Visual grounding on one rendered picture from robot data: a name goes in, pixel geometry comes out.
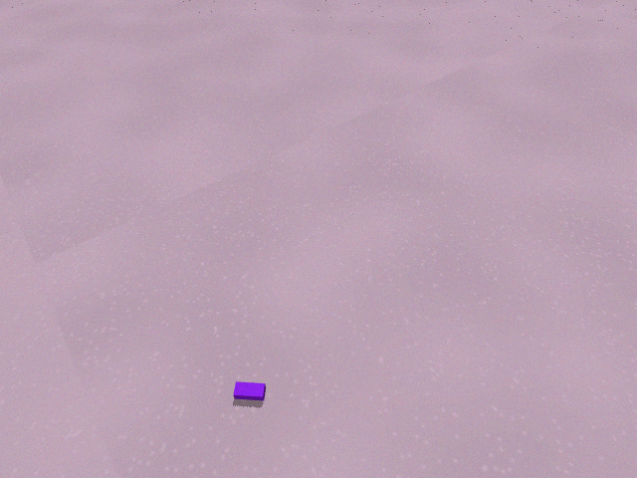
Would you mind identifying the small box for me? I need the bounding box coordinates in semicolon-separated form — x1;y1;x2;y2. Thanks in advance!
233;381;266;400

